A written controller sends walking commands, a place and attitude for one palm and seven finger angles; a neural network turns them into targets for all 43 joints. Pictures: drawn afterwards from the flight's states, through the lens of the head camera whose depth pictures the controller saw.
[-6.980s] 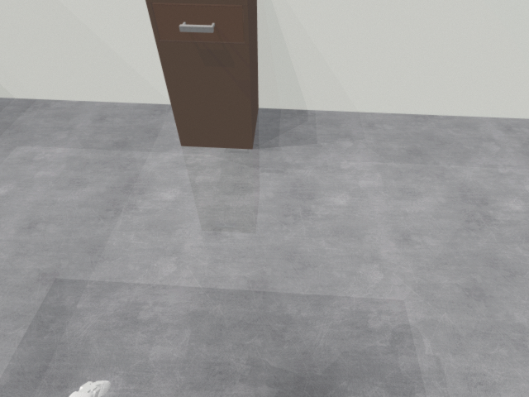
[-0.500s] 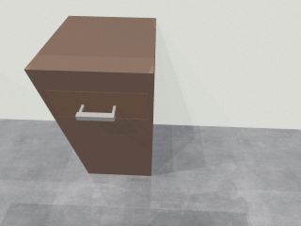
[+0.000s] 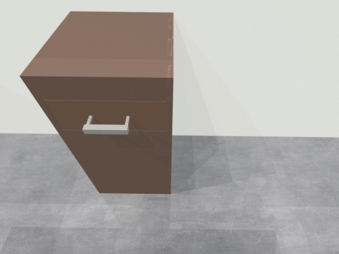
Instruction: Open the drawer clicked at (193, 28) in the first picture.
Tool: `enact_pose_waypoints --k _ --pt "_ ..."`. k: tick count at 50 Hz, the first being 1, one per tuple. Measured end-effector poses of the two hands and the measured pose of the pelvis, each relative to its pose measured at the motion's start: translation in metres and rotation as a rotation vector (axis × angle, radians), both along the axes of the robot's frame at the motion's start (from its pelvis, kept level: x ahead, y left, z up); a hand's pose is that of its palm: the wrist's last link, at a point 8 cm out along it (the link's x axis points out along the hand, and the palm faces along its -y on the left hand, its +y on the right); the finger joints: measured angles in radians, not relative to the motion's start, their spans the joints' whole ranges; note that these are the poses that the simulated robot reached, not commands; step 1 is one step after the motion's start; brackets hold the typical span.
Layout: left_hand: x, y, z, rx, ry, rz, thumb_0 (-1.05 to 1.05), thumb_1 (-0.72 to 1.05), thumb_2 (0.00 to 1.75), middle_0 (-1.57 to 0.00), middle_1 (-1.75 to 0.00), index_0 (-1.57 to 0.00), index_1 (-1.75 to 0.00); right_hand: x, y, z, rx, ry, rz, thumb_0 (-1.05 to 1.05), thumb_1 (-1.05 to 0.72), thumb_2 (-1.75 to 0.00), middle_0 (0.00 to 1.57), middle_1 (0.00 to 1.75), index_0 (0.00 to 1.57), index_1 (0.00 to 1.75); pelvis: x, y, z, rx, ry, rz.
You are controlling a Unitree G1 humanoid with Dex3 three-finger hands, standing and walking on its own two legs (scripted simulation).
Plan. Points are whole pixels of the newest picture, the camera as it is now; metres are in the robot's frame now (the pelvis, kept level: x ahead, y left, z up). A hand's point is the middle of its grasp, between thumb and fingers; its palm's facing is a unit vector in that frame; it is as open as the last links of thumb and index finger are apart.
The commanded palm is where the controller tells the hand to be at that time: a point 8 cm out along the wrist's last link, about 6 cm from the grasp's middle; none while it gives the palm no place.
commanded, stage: look again from close up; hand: left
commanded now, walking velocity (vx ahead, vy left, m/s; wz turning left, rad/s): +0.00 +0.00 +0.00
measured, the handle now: (107, 124) +0.51 +0.23 -0.06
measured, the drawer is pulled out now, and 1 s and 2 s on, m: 0.00 0.00 0.00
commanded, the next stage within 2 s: raise the hand with hooked fingers in 0.36 s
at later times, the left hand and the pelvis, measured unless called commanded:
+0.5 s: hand out of the picture -0.02 +0.20 -0.17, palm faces -0.05 -0.97 -0.23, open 7.4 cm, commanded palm +0.08 +0.25 -0.06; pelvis -0.02 +0.02 +0.00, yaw -1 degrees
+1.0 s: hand out of the picture +0.12 +0.23 -0.05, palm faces +0.03 -0.08 -1.00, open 9.2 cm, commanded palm +0.13 +0.24 +0.01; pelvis -0.07 -0.02 -0.06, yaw +1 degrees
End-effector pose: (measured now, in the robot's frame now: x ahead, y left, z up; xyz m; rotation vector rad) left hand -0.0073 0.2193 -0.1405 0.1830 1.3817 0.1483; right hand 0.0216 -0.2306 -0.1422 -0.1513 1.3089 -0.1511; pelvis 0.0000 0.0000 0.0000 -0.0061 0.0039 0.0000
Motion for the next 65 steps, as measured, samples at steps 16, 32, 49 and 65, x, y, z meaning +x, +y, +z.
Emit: enact_pose_waypoints --k 16,32,49,65 --pt "0.007 0.031 -0.001 -0.001 -0.063 -0.013 0.0 0.91 0.9 -0.2 -0.3 -0.2 -0.3 -0.027 0.022 0.003 -0.004 0.022 0.016 0.01 -0.92 -0.9 0.2 0.3 0.2 0.29 -0.018 0.019 0.0 0.006 -0.006 -0.001" --pt "0.114 0.031 0.12 0.507 -0.686 -0.452 0.01 0.85 0.88 -0.21 -0.33 -0.21 -0.34 0.035 0.004 0.017 -0.061 -0.421 0.028 0.02 -0.91 -0.9 0.2 0.3 0.2 0.3 -0.041 0.014 -0.01 0.03 0.079 0.004" --pt "0.104 0.011 0.135 1.098 -0.868 -0.963 0.0 0.48 0.72 -0.25 -0.56 -0.25 -0.57 0.154 -0.005 0.028 -0.068 -0.627 0.295 0.01 -0.9 -0.9 0.2 0.3 0.19 0.3 -0.071 -0.02 -0.054 0.013 0.182 0.017" --pt "0.174 0.024 0.182 1.057 -0.865 -0.993 0.0 0.11 0.57 -0.27 -0.8 -0.28 -0.81 0.09 0.008 0.004 -0.002 -0.39 0.165 0.01 -0.9 -0.9 0.21 0.3 0.2 0.3 -0.051 -0.006 -0.03 0.01 0.153 0.002"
